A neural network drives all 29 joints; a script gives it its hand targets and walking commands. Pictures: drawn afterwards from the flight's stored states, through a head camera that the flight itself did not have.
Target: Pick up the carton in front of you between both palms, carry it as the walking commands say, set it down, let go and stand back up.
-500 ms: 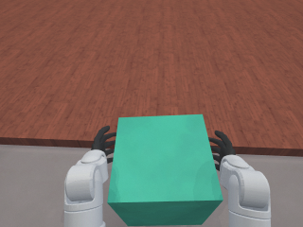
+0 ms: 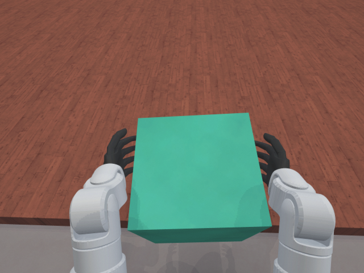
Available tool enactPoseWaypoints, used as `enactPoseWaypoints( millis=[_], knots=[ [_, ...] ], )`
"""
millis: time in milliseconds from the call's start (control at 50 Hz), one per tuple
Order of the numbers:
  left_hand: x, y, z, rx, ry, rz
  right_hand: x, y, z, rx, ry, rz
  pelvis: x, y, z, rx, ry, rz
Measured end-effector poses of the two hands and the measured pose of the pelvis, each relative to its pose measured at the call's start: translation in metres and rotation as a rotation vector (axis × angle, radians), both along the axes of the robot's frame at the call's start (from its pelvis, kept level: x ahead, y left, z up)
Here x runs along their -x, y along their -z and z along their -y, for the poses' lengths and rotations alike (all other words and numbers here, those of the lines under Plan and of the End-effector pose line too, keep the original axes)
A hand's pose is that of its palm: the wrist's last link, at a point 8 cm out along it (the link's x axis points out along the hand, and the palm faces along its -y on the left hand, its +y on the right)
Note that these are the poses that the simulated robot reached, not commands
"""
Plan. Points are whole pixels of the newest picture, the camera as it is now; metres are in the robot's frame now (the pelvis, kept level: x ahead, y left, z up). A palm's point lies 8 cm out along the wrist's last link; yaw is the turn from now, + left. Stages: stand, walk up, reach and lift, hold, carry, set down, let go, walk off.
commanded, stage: carry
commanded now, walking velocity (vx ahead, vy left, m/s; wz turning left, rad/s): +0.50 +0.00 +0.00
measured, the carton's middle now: (195, 186) +0.30 +0.00 +0.05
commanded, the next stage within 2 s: none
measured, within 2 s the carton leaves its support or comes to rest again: neither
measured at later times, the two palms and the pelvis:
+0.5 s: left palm (146, 44) +0.72 +0.15 +0.18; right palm (244, 46) +0.70 -0.15 +0.18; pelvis +0.32 +0.01 +0.00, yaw -1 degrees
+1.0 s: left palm out of the picture +1.05 +0.16 +0.22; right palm out of the picture +1.09 -0.14 +0.23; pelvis +0.68 -0.05 +0.10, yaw +1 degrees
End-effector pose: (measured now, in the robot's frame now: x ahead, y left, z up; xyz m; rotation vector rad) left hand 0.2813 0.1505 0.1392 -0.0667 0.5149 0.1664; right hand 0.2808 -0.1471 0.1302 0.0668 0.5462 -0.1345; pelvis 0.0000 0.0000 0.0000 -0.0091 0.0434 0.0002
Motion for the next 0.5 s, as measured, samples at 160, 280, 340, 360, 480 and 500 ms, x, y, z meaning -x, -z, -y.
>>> enactPoseWaypoints(
  millis=[160,280,340,360,480,500],
  knots=[
    [-0.131,-0.027,0.005,-0.047,-0.027,-0.083,-0.146,-0.025,0.005,0.029,-0.074,-0.08,-0.081,-0.019,0.019,-0.013,-0.009,-0.027],
    [-0.238,-0.054,0.007,-0.054,0.002,-0.093,-0.245,-0.053,0.007,0.049,-0.064,-0.09,-0.153,-0.028,0.018,-0.018,0.006,-0.05],
    [-0.294,-0.06,0.007,-0.061,0.024,-0.104,-0.296,-0.059,0.007,0.058,-0.051,-0.101,-0.195,-0.026,0.012,-0.015,0.015,-0.055],
    [-0.312,-0.061,0.006,-0.061,0.031,-0.107,-0.313,-0.06,0.006,0.06,-0.046,-0.105,-0.21,-0.024,0.01,-0.013,0.017,-0.056],
    [-0.424,-0.044,0.001,-0.038,0.083,-0.135,-0.409,-0.053,0.0,0.082,0.009,-0.137,-0.306,-0.004,-0.01,-0.016,0.029,-0.063],
    [-0.441,-0.038,0.001,-0.031,0.093,-0.148,-0.422,-0.047,0.001,0.087,0.019,-0.151,-0.317,-0.003,-0.011,-0.025,0.025,-0.064]
  ],
)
